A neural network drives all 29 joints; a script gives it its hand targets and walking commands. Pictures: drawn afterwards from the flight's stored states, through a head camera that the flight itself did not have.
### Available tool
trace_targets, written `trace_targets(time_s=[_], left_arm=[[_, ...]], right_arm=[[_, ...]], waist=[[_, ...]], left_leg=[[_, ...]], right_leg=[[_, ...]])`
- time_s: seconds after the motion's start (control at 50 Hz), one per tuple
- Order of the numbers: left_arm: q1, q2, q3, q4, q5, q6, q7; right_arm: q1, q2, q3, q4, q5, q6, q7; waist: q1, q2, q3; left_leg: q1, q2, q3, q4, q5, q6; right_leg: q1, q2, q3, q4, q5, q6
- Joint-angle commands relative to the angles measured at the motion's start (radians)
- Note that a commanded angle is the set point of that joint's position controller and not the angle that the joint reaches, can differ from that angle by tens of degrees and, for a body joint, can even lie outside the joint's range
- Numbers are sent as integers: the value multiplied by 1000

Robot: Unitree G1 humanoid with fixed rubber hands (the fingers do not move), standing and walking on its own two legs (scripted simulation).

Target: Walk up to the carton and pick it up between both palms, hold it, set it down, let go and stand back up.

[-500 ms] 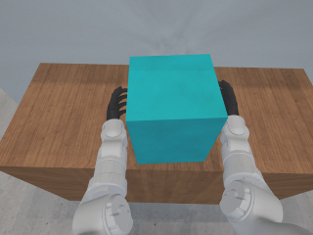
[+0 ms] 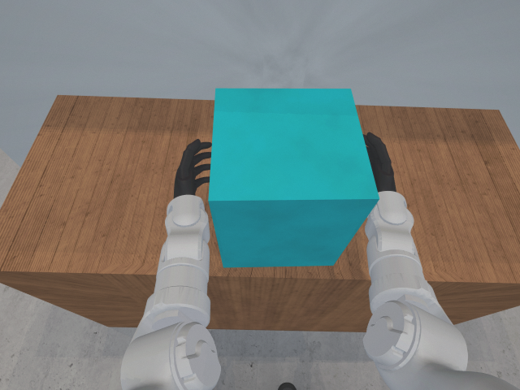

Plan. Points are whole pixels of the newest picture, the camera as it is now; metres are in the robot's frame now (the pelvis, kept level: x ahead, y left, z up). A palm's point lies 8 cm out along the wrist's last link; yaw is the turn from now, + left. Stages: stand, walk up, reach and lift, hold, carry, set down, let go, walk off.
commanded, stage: set down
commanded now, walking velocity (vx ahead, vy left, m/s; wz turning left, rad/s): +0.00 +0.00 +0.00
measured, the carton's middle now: (281, 186) +0.43 -0.03 +0.00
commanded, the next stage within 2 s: none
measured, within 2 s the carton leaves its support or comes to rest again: rests again in 0.20 s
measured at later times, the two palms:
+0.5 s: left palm (183, 184) +0.43 +0.13 +0.02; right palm (370, 168) +0.45 -0.18 +0.03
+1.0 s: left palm (160, 149) +0.44 +0.15 +0.10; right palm (406, 133) +0.46 -0.21 +0.10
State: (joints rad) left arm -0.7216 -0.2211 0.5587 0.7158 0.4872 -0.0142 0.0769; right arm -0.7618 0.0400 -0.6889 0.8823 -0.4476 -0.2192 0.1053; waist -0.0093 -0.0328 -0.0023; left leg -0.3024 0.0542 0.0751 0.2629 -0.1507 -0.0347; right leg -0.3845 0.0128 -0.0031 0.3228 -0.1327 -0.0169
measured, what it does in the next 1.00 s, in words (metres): stands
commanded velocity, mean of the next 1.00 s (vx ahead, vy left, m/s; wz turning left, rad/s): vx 0.00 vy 0.00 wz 0.00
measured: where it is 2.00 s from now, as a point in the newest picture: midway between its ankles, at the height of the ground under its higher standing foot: outside the picture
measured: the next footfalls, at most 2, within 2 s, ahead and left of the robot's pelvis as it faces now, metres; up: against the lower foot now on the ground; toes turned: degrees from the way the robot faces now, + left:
none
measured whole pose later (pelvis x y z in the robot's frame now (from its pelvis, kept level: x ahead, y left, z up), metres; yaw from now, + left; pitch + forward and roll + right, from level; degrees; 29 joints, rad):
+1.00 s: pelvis -0.03 -0.01 -0.02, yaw +0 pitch +22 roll +0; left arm -1.11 0.15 0.01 1.24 -0.19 -0.03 0.18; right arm -1.15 -0.40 0.10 1.38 0.40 -0.07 0.02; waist 0.07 0.00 -0.24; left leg -0.65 0.09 0.05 0.45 -0.18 -0.06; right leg -0.70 0.04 -0.03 0.44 -0.12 -0.04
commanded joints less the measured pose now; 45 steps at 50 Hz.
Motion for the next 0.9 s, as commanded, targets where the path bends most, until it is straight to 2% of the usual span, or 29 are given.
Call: trace_targets(time_s=[0.0, 0.04, 0.06, 0.1, 0.12, 0.16, 0.22, 0.28, 0.3, 0.36, 0.38, 0.42, 0.44, 0.48, 0.5, 0.52, 0.56, 0.6, 0.62, 0.64, 0.66, 0.68, 0.72, 0.74, 0.76, 0.78, 0.84, 0.86, 0.88], left_arm=[[-369, -128, -145, -7, 4, -20, 1], [-393, -18, -145, -6, -34, -27, 42], [-427, 24, -182, -6, -76, -37, 67], [-494, 22, -246, 9, -143, -53, 107], [-511, 86, -254, 44, -169, -60, 126], [-542, 106, -294, 107, -232, -82, 148], [-584, 171, -326, 220, -310, -122, 163], [-611, 225, -354, 309, -388, -168, 168], [-623, 230, -371, 340, -409, -180, 166], [-633, 301, -374, 406, -453, -217, 151], [-632, 310, -388, 427, -463, -224, 148], [-650, 339, -402, 433, -486, -237, 140], [-662, 353, -405, 427, -497, -245, 141], [-674, 362, -429, 393, -519, -252, 139], [-691, 388, -430, 390, -531, -251, 137], [-705, 387, -449, 407, -547, -248, 134], [-714, 399, -471, 425, -578, -242, 124], [-738, 400, -495, 433, -599, -236, 121], [-763, 407, -512, 419, -616, -232, 121], [-778, 405, -526, 414, -628, -226, 124], [-792, 419, -521, 357, -635, -221, 127], [-800, 417, -531, 371, -639, -208, 126], [-790, 431, -536, 389, -637, -179, 119], [-794, 453, -528, 377, -647, -168, 116], [-799, 461, -532, 392, -651, -157, 113], [-821, 462, -538, 349, -658, -150, 112], [-835, 471, -545, 348, -656, -107, 113], [-826, 462, -552, 354, -654, -91, 112], [-834, 471, -553, 346, -664, -74, 112]], right_arm=[[-368, 130, 185, 21, -14, -7, 62], [-386, 11, 209, 39, 55, -4, 28], [-416, -34, 242, 41, 103, -6, 5], [-486, -37, 317, 82, 193, 4, -31], [-489, -103, 339, 109, 236, 9, -44], [-539, -129, 401, 147, 311, 16, -69], [-593, -211, 466, 193, 391, 14, -88], [-642, -287, 533, 227, 482, -10, -108], [-658, -307, 547, 257, 506, -21, -116], [-673, -368, 616, 317, 590, -45, -135], [-677, -394, 631, 356, 611, -52, -139], [-697, -431, 655, 376, 650, -69, -142], [-709, -450, 662, 367, 665, -77, -142], [-718, -479, 673, 375, 697, -86, -140], [-734, -500, 676, 352, 707, -84, -138], [-752, -508, 672, 368, 706, -76, -139], [-765, -516, 694, 377, 722, -56, -131], [-769, -515, 712, 405, 747, -42, -118], [-785, -526, 708, 393, 753, -36, -113], [-796, -531, 718, 393, 764, -29, -105], [-804, -551, 716, 351, 778, -29, -100], [-810, -549, 726, 367, 786, -18, -95], [-810, -565, 733, 387, 794, 7, -90], [-820, -563, 752, 363, 810, 17, -89], [-823, -569, 760, 373, 818, 29, -89], [-827, -568, 758, 362, 829, 35, -88], [-850, -587, 766, 366, 840, 64, -84], [-839, -590, 763, 392, 842, 76, -83], [-860, -601, 766, 366, 845, 87, -81]], waist=[[27, -13, -463], [41, -8, -492], [40, -6, -524], [50, 12, -547], [58, 27, -583], [69, 18, -642], [94, -3, -741], [101, -21, -856], [93, -16, -874], [95, -53, -877], [84, -56, -864], [80, -57, -877], [85, -49, -896], [72, -30, -922], [73, -38, -935], [50, -57, -920], [52, -73, -895], [67, -39, -883], [60, -30, -912], [63, -24, -920], [70, -9, -986], [70, -5, -979], [61, -23, -942], [78, -38, -945], [69, -53, -922], [70, -38, -940], [71, -32, -890], [61, -26, -857], [65, -39, -865]], left_leg=[[212, -31, 54, 39, 228, 53], [205, -30, 55, 57, 257, 49], [174, -31, 53, 71, 254, 46], [103, -23, 41, 98, 228, 45], [86, -25, 43, 112, 212, 37], [42, -20, 35, 139, 198, 33], [-12, -18, 33, 171, 191, 21], [-48, -17, 30, 223, 271, -4], [-62, -17, 27, 245, 300, -15], [-155, -26, 32, 253, 308, -23], [-169, -25, 28, 254, 312, -30], [-182, -27, 26, 257, 316, -38], [-181, -27, 27, 261, 322, -45], [-156, -27, 23, 279, 359, -59], [-170, -32, 26, 277, 333, -56], [-198, -32, 23, 268, 296, -51], [-217, -31, 18, 252, 242, -41], [-211, -29, 12, 245, 219, -44], [-198, -27, 12, 247, 210, -46], [-197, -25, 9, 252, 226, -47], [-167, -26, 11, 261, 264, -54], [-163, -27, 7, 265, 270, -52], [-161, -28, 3, 251, 234, -45], [-191, -34, 7, 243, 217, -35], [-214, -34, 6, 231, 195, -29], [-220, -37, 3, 224, 200, -32], [-195, -35, 0, 209, 184, -32], [-174, -31, -4, 202, 170, -31], [-155, -32, -4, 201, 173, -25]], right_leg=[[179, -1, -84, 18, 289, 66], [166, 8, -68, 23, 294, 57], [155, 12, -59, 29, 300, 55], [109, 16, -49, 44, 280, 39], [102, 16, -37, 48, 273, 32], [98, 20, -27, 67, 272, 18], [107, 23, -17, 99, 281, 8], [117, 33, -11, 143, 382, 6], [119, 36, -13, 157, 426, 5], [219, 29, 7, 199, 543, 21], [230, 32, 8, 208, 574, 24], [238, 35, 9, 213, 584, 28], [228, 36, 8, 218, 585, 28], [205, 43, 2, 215, 603, 26], [213, 42, 5, 215, 586, 28], [221, 40, 7, 216, 574, 31], [212, 35, 9, 209, 522, 33], [163, 30, 2, 197, 439, 18], [139, 31, -1, 190, 405, 14], [126, 34, -3, 189, 397, 9], [131, 38, -5, 190, 426, 11], [128, 39, -10, 190, 422, 11], [132, 35, -6, 178, 403, 16], [165, 27, 4, 180, 408, 22], [191, 25, 9, 184, 423, 29], [207, 24, 9, 188, 435, 31], [197, 26, 9, 168, 392, 28], [177, 29, 5, 158, 354, 25], [167, 31, 4, 147, 344, 25]])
